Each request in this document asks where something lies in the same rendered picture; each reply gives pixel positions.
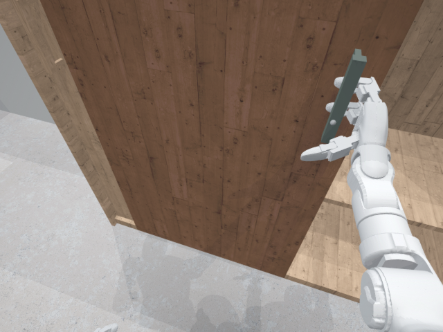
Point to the wardrobe door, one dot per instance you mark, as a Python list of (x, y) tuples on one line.
[(204, 107), (71, 100)]

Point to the right robot hand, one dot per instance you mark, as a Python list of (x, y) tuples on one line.
[(370, 117)]

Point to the robot right upper arm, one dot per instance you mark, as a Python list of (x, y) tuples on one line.
[(401, 300)]

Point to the handle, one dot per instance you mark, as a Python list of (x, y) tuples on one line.
[(34, 34), (349, 83)]

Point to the robot right forearm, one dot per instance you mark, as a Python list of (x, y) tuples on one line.
[(386, 239)]

